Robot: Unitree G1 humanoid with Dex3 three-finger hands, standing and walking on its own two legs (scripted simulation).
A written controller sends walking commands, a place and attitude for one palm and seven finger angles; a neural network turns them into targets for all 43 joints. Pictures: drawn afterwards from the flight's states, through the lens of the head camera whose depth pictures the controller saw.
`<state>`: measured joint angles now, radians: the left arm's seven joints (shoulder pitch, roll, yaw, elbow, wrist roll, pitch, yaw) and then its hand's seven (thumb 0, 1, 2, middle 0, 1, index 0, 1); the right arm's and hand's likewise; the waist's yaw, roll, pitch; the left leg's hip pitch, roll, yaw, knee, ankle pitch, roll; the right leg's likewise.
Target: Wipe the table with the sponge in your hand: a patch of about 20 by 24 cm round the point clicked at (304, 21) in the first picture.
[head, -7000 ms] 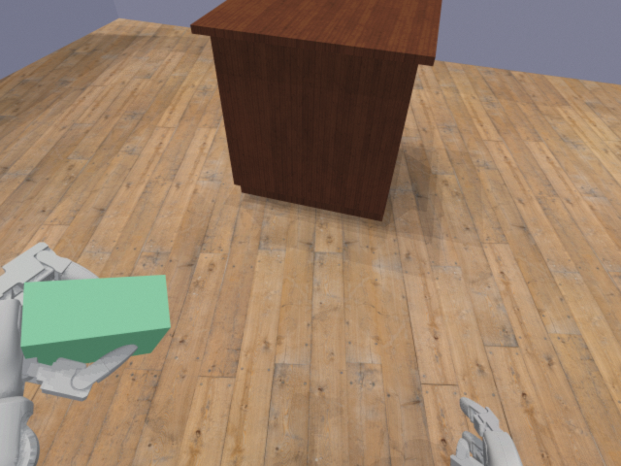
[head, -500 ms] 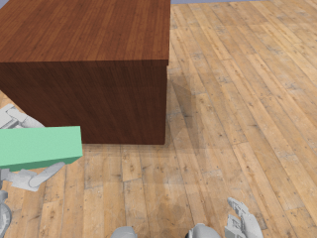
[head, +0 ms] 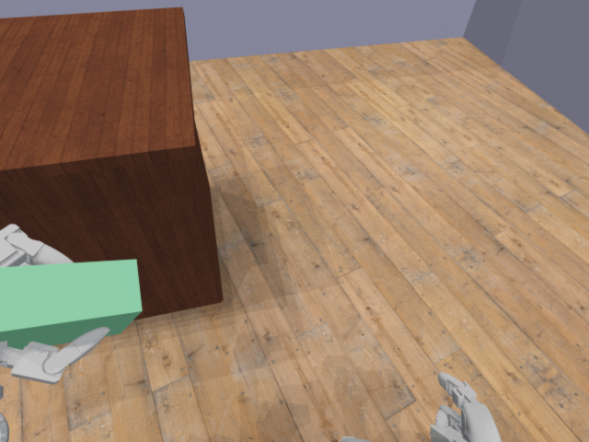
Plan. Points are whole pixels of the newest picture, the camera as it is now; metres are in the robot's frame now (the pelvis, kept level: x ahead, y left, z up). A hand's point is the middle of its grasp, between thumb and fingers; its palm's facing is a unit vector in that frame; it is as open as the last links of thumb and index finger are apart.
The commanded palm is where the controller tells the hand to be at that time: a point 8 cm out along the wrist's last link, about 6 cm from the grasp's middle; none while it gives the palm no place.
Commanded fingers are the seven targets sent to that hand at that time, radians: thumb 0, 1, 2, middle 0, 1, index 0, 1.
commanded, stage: take the last steps up to it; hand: left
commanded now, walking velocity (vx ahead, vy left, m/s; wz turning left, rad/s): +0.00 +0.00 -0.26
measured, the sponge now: (87, 304) +0.21 +0.24 +0.15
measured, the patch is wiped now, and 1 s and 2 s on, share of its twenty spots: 0.00 0.00 0.00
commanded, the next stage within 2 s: come to a stop and stand still in 1.32 s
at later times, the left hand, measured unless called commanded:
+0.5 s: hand (118, 303) +0.20 +0.19 +0.17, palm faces +0.35 -0.79 -0.50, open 9.5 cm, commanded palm +0.16 +0.23 +0.18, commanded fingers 0.00 0.10 1.30 -1.20 -1.60 -1.20 -1.60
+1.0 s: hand (98, 257) +0.25 +0.24 +0.17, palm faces +0.37 -0.78 -0.50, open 9.5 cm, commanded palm +0.20 +0.28 +0.18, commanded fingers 0.00 0.10 1.30 -1.20 -1.60 -1.20 -1.60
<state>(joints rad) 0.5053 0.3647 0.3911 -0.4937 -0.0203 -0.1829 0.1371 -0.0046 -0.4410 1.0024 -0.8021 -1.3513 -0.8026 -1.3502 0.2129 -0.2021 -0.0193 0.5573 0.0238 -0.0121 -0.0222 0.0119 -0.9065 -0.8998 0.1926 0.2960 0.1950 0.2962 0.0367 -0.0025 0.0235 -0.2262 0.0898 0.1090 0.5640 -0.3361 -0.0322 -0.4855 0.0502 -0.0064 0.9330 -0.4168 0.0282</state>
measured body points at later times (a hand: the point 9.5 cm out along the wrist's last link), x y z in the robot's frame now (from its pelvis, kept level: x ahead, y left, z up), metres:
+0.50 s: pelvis -0.01 -0.04 +0.01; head +0.02 -0.04 +0.45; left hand +0.18 +0.23 +0.20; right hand +0.11 -0.33 -0.09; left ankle -0.01 +0.07 -0.73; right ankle +0.01 -0.14 -0.73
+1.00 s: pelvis +0.04 +0.00 +0.01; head +0.10 -0.01 +0.45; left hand +0.23 +0.28 +0.19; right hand +0.21 -0.24 -0.10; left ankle +0.09 +0.15 -0.71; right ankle +0.00 -0.13 -0.73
